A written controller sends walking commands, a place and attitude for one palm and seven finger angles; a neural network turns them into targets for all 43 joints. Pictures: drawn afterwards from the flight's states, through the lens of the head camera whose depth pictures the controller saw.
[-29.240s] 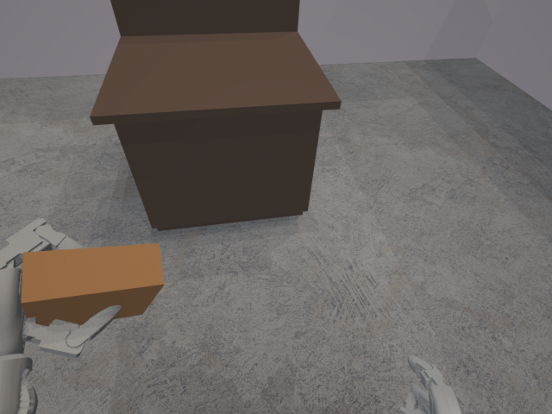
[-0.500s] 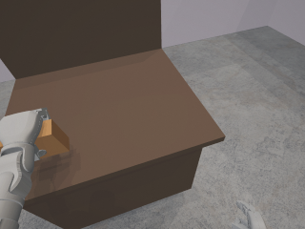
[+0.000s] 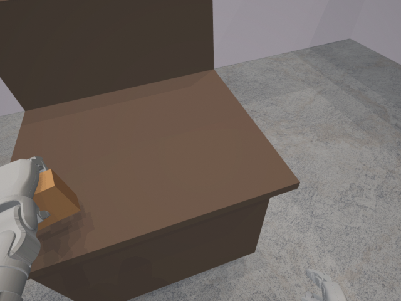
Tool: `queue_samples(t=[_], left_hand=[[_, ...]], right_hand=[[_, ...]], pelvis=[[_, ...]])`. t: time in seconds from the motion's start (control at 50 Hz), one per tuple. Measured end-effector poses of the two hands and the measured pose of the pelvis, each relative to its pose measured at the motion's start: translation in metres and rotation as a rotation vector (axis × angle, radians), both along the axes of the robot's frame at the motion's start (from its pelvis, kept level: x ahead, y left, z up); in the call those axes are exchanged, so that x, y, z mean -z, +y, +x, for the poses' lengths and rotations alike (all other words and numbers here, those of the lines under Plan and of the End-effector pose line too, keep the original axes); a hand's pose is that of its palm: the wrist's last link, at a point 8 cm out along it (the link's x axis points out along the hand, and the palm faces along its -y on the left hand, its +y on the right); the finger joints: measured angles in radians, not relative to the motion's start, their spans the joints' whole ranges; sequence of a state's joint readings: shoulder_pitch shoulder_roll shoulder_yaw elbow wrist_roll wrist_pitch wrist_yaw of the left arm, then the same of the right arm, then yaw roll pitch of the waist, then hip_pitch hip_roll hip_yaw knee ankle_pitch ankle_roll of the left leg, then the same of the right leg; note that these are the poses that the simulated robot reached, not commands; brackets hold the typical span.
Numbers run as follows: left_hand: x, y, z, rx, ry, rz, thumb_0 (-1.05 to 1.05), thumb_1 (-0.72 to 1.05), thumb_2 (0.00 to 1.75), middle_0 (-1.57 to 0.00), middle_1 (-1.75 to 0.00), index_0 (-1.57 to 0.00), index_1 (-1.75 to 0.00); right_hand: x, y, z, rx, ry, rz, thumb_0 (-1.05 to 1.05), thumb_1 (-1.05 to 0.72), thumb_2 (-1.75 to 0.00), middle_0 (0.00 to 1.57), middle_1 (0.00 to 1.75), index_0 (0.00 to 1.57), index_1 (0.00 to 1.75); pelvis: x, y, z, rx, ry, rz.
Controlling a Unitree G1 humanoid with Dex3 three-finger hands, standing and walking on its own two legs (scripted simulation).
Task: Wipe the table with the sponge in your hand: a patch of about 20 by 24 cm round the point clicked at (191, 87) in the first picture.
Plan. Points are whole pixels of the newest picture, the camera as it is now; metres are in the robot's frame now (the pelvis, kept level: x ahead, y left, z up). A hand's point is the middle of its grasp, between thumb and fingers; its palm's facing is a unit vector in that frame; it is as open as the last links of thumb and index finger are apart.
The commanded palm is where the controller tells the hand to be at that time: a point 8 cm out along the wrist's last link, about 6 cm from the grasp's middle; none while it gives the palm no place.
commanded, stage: move the sponge above the wiping area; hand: left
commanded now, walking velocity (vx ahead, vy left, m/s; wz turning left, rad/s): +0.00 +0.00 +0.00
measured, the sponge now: (40, 208) +0.26 +0.39 +0.03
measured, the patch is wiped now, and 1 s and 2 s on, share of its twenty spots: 0.00 0.00 0.05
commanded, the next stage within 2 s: lower the sponge onto the table in 0.48 s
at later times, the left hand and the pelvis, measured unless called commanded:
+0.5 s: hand (46, 210) +0.25 +0.37 +0.04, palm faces -0.19 -0.09 -0.98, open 9.0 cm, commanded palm +0.24 +0.34 +0.11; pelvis +0.00 +0.00 +0.00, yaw +1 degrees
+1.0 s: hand (72, 221) +0.25 +0.32 +0.01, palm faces -0.24 -0.14 -0.96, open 8.9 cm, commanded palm +0.25 +0.33 +0.11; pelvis +0.00 -0.01 +0.00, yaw +1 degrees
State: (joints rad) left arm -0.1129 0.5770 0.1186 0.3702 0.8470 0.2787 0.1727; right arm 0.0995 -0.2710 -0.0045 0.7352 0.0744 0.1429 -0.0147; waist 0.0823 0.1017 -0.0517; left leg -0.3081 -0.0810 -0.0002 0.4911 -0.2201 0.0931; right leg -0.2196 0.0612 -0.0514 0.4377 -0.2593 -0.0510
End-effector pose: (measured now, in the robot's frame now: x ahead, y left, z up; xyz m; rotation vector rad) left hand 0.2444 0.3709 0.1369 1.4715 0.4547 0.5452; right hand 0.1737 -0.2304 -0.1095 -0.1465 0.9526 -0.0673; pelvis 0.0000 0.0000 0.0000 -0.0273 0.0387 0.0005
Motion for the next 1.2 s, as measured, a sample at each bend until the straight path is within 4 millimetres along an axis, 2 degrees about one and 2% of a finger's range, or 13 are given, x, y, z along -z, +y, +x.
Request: queue_samples(t=[0.06,0.12,0.16,0.26,0.38,0.48,0.58,0.68,0.78,0.88,1.02,1.1,1.2], left_hand=[[0.031,-0.001,-0.008,-0.051,0.200,-0.065,-0.01,-0.41,1.03,-0.84,-1.45,-0.84,-1.44],[0.064,-0.029,-0.011,0.091,0.319,-0.150,-0.01,-0.41,1.03,-0.84,-1.45,-0.85,-1.44],[0.072,-0.052,-0.009,0.236,0.305,-0.164,-0.01,-0.41,1.03,-0.84,-1.45,-0.85,-1.44],[0.035,-0.072,0.005,0.440,0.069,-0.015,-0.01,-0.42,1.03,-0.85,-1.44,-0.86,-1.43],[-0.008,-0.025,0.020,0.145,-0.069,0.042,-0.01,-0.42,1.03,-0.85,-1.45,-0.86,-1.44],[0.027,-0.008,0.007,-0.031,0.202,-0.049,-0.01,-0.42,1.02,-0.84,-1.46,-0.85,-1.45],[0.070,-0.046,-0.002,0.198,0.327,-0.167,0.00,-0.41,1.03,-0.85,-1.46,-0.86,-1.45],[0.037,-0.073,0.001,0.429,0.100,-0.032,-0.01,-0.41,1.03,-0.86,-1.45,-0.87,-1.44],[0.003,-0.040,0.010,0.221,-0.052,0.043,0.00,-0.42,1.03,-0.86,-1.45,-0.87,-1.44],[0.021,-0.015,0.003,-0.020,0.122,-0.031,0.00,-0.42,1.03,-0.85,-1.46,-0.86,-1.45],[0.066,-0.062,0.000,0.249,0.280,-0.144,0.00,-0.42,1.03,-0.86,-1.46,-0.87,-1.45],[0.050,-0.074,0.004,0.387,0.142,-0.049,0.00,-0.42,1.03,-0.86,-1.46,-0.87,-1.45],[0.021,-0.041,0.007,0.208,0.004,0.041,0.00,-0.42,1.03,-0.86,-1.46,-0.87,-1.45]], right_hand=[[-0.003,0.002,0.004,-0.007,-0.020,0.007,0.02,-0.91,-0.90,0.20,0.30,0.20,0.30],[-0.007,0.003,0.007,-0.028,-0.054,-0.028,0.01,-0.91,-0.90,0.20,0.30,0.20,0.30],[-0.010,0.003,0.007,-0.043,-0.069,-0.062,0.01,-0.91,-0.90,0.20,0.30,0.20,0.30],[-0.009,0.004,0.004,-0.063,-0.065,-0.098,0.01,-0.91,-0.90,0.20,0.30,0.20,0.30],[0.000,0.004,-0.005,-0.020,-0.003,-0.022,0.01,-0.91,-0.90,0.20,0.30,0.20,0.30],[0.000,-0.004,-0.010,0.008,0.007,0.008,0.01,-0.91,-0.90,0.20,0.30,0.20,0.30],[-0.005,-0.016,-0.013,-0.006,-0.005,-0.072,0.01,-0.91,-0.90,0.20,0.30,0.20,0.30],[-0.005,-0.021,-0.012,-0.028,-0.010,-0.122,0.01,-0.91,-0.90,0.20,0.30,0.20,0.30],[0.002,-0.017,-0.006,-0.008,0.010,-0.055,0.01,-0.91,-0.90,0.20,0.30,0.20,0.30],[-0.001,-0.013,0.002,0.006,-0.002,0.001,0.02,-0.91,-0.90,0.20,0.30,0.20,0.30],[-0.010,-0.018,0.010,-0.025,-0.058,-0.069,0.01,-0.91,-0.90,0.20,0.30,0.20,0.30],[-0.010,-0.021,0.008,-0.029,-0.049,-0.097,0.01,-0.91,-0.90,0.20,0.30,0.20,0.30],[-0.002,-0.023,0.002,-0.005,-0.006,-0.055,0.01,-0.91,-0.90,0.20,0.30,0.20,0.30]], pelvis=[[-0.001,0.002,-0.001,-0.015,-0.005,-0.003],[0.000,0.004,-0.002,-0.027,-0.016,-0.007],[0.000,0.004,-0.003,-0.030,-0.024,-0.006],[0.003,0.002,-0.005,-0.015,-0.026,-0.001],[0.001,-0.001,-0.006,0.002,-0.003,0.001],[-0.001,-0.001,-0.002,-0.006,-0.003,0.000],[-0.001,-0.003,0.000,-0.019,-0.020,-0.004],[0.001,-0.005,0.001,-0.012,-0.025,0.000],[0.002,-0.008,-0.001,0.000,-0.005,0.004],[-0.001,-0.011,0.003,-0.006,-0.001,0.006],[0.000,-0.012,0.005,-0.021,-0.024,0.002],[0.001,-0.014,0.005,-0.003,-0.019,0.004],[0.002,-0.015,0.004,0.008,0.004,0.004]])
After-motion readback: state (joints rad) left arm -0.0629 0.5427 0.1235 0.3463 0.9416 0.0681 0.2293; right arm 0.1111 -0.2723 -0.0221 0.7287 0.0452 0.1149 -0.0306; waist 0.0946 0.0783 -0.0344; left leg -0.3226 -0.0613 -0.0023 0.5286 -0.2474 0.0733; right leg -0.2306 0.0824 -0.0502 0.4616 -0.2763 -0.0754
